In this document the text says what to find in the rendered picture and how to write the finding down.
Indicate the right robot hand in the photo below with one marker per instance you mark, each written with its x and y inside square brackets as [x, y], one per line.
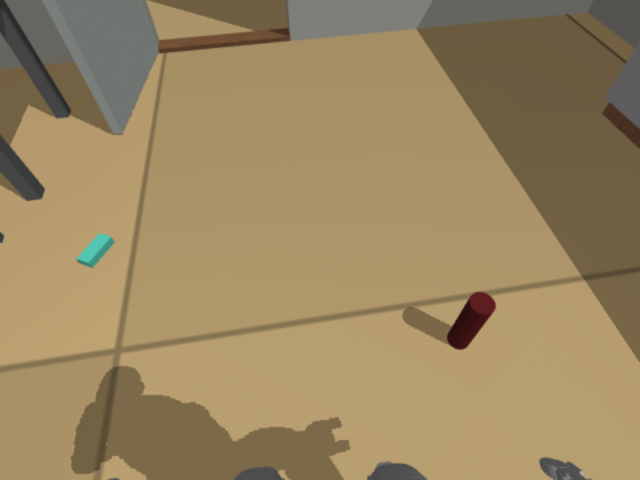
[559, 470]

